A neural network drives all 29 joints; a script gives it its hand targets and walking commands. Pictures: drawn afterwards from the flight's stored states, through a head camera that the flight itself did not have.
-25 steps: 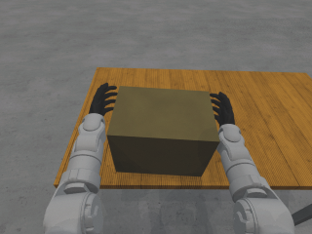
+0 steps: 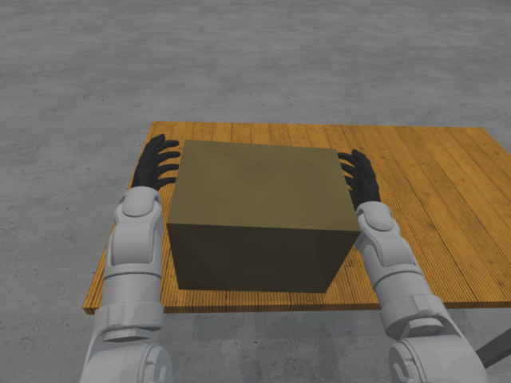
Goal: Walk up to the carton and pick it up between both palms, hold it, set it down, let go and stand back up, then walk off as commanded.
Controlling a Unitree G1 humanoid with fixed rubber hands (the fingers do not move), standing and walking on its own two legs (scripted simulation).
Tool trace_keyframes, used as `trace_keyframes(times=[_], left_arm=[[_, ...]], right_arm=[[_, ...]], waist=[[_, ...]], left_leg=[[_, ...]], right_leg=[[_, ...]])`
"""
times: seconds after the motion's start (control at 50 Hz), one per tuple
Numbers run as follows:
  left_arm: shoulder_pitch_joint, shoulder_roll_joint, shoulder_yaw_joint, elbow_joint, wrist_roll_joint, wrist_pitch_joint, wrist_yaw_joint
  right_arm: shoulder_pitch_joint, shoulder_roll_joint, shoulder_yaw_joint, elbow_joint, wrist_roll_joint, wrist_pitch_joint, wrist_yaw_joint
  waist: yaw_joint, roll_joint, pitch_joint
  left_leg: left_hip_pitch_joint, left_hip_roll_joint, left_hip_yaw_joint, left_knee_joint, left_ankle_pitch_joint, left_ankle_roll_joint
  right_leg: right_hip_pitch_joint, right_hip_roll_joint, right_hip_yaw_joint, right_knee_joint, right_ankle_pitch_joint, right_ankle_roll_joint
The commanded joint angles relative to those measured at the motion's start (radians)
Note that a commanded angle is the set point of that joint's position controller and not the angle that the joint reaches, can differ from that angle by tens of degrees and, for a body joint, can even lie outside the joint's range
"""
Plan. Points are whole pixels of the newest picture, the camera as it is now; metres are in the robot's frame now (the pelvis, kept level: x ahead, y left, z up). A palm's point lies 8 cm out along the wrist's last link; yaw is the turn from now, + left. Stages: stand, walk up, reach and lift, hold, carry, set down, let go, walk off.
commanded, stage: reach and lift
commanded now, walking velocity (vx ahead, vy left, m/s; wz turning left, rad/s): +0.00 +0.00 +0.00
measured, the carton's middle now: (257, 219) +0.36 -0.02 +0.08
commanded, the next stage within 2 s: hold in 1.44 s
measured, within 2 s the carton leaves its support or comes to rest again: neither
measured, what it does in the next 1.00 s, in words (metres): stands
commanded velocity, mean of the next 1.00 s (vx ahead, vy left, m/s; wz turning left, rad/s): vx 0.00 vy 0.00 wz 0.00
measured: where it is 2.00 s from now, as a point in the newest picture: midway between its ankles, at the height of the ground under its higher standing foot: outside the picture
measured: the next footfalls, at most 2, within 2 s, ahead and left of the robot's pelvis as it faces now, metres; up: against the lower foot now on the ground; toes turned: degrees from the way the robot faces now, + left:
none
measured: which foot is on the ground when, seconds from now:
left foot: down 0.00-1.00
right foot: down 0.00-1.00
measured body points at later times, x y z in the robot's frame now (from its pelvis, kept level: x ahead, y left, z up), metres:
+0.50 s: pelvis -0.02 -0.01 +0.00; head -0.06 +0.02 +0.45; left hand +0.37 +0.16 +0.19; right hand +0.37 -0.19 +0.17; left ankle +0.00 +0.12 -0.75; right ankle +0.01 -0.13 -0.75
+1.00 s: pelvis -0.01 -0.01 +0.00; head -0.04 +0.02 +0.45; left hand +0.37 +0.16 +0.20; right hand +0.37 -0.19 +0.17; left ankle +0.00 +0.12 -0.75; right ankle +0.01 -0.13 -0.75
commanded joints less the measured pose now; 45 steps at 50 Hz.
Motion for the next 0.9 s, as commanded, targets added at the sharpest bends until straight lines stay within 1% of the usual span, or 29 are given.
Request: trace_keyframes(times=[0.0,0.06,0.12,0.16,0.22,0.34,0.4,0.46,0.54,0.68,0.84,0.88], left_arm=[[-0.545,-0.542,-0.447,-0.143,-0.109,-0.010,-0.124],[-0.560,-0.531,-0.432,-0.152,-0.105,0.013,-0.125],[-0.577,-0.516,-0.405,-0.139,-0.095,0.034,-0.133],[-0.596,-0.509,-0.388,-0.123,-0.088,0.046,-0.139],[-0.618,-0.505,-0.378,-0.108,-0.085,0.061,-0.145],[-0.645,-0.504,-0.374,-0.095,-0.084,0.092,-0.147],[-0.641,-0.501,-0.366,-0.092,-0.078,0.105,-0.149],[-0.650,-0.506,-0.377,-0.117,-0.082,0.113,-0.149],[-0.642,-0.509,-0.395,-0.151,-0.088,0.125,-0.143],[-0.632,-0.510,-0.425,-0.209,-0.103,0.144,-0.128],[-0.613,-0.494,-0.442,-0.272,-0.113,0.172,-0.126],[-0.608,-0.484,-0.435,-0.274,-0.109,0.180,-0.130]], right_arm=[[-0.757,0.533,0.370,-0.381,0.045,-0.043,0.124],[-0.783,0.545,0.373,-0.400,0.048,-0.021,0.126],[-0.801,0.557,0.364,-0.394,0.043,0.002,0.127],[-0.814,0.559,0.348,-0.370,0.037,0.016,0.129],[-0.831,0.562,0.330,-0.347,0.032,0.031,0.132],[-0.859,0.559,0.306,-0.307,0.044,0.053,0.133],[-0.863,0.552,0.296,-0.290,0.051,0.063,0.135],[-0.869,0.544,0.295,-0.294,0.065,0.067,0.136],[-0.872,0.531,0.302,-0.316,0.085,0.072,0.137],[-0.863,0.512,0.322,-0.359,0.113,0.087,0.142],[-0.846,0.504,0.350,-0.418,0.144,0.116,0.132],[-0.841,0.500,0.353,-0.421,0.147,0.126,0.128]], waist=[[0.003,0.047,-0.425],[0.010,0.026,-0.414],[0.014,0.004,-0.399],[0.011,0.001,-0.385],[0.005,0.005,-0.383],[-0.010,0.029,-0.381],[-0.013,0.036,-0.366],[-0.016,0.050,-0.377],[-0.015,0.063,-0.389],[-0.014,0.068,-0.404],[-0.018,0.060,-0.427],[-0.018,0.057,-0.418]], left_leg=[[0.073,-0.070,0.028,-0.005,0.358,-0.044],[0.040,-0.075,0.033,-0.020,0.271,-0.020],[0.008,-0.079,0.040,-0.036,0.187,0.001],[-0.005,-0.079,0.043,-0.045,0.143,0.010],[-0.013,-0.080,0.046,-0.051,0.110,0.018],[-0.005,-0.079,0.042,-0.048,0.116,0.015],[-0.002,-0.078,0.040,-0.048,0.129,0.013],[0.012,-0.077,0.035,-0.041,0.164,0.004],[0.035,-0.074,0.028,-0.027,0.222,-0.008],[0.070,-0.067,0.019,-0.011,0.291,-0.024],[0.087,-0.071,0.018,0.006,0.352,-0.029],[0.080,-0.074,0.021,0.004,0.347,-0.027]], right_leg=[[0.126,0.096,-0.022,0.033,0.257,0.013],[0.125,0.088,-0.016,0.032,0.220,0.016],[0.122,0.078,-0.009,0.027,0.170,0.019],[0.112,0.073,-0.006,0.022,0.125,0.020],[0.106,0.069,-0.005,0.018,0.084,0.020],[0.100,0.072,-0.010,0.017,0.068,0.018],[0.102,0.075,-0.014,0.017,0.079,0.017],[0.107,0.082,-0.018,0.022,0.105,0.014],[0.109,0.094,-0.023,0.027,0.137,0.010],[0.095,0.103,-0.025,0.026,0.144,0.008],[0.123,0.103,-0.019,0.031,0.213,0.014],[0.130,0.100,-0.017,0.032,0.225,0.016]])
